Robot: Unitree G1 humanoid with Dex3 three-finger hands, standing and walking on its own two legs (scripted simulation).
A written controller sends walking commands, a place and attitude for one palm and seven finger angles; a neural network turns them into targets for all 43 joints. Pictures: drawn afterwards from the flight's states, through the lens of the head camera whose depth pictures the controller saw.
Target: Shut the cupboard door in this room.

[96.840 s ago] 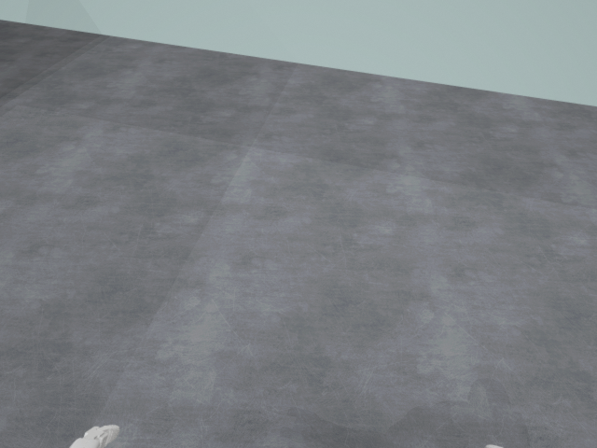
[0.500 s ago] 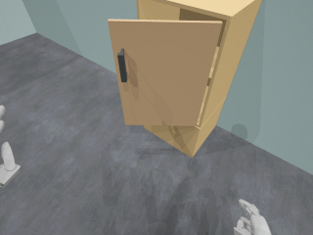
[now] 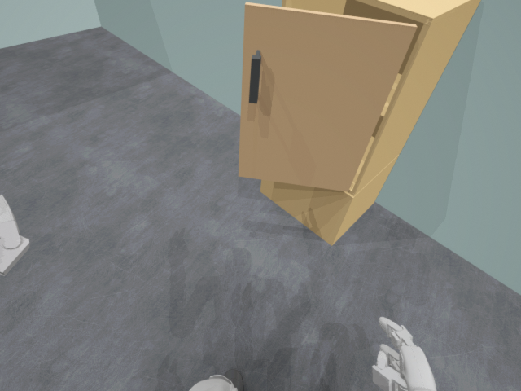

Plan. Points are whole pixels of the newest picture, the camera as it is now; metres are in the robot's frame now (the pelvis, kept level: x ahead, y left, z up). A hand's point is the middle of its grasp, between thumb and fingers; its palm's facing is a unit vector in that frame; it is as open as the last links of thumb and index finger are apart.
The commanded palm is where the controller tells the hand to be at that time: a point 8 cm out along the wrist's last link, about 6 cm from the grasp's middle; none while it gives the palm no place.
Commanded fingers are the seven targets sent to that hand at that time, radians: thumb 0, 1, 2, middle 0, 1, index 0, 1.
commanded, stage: stop stepping back and stand still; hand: left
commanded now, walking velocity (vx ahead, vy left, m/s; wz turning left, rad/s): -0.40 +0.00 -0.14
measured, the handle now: (255, 76) +0.88 +0.08 +0.05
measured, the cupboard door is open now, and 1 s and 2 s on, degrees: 37 37 37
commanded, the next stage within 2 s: none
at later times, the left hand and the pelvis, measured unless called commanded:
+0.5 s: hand out of the picture +0.09 +0.25 +0.19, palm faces +0.22 -0.86 -0.45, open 7.4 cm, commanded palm +0.04 +0.31 +0.20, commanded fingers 0.00 0.90 0.90 -0.20 -0.30 -0.20 -0.30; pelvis -0.14 +0.03 +0.02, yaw -8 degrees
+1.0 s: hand out of the picture +0.01 +0.28 +0.20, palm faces +0.39 -0.81 -0.44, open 7.4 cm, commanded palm -0.05 +0.33 +0.20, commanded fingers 0.00 0.90 0.90 -0.20 -0.30 -0.20 -0.30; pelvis -0.21 +0.04 +0.01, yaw -5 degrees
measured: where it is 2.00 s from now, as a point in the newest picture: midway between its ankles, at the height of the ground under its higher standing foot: outside the picture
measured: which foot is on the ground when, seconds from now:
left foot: down 0.00-0.10, up 0.12-0.24, down 0.26-0.50, up 0.52-0.92, down 0.94-1.00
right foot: up 0.00-0.08, down 0.10-1.00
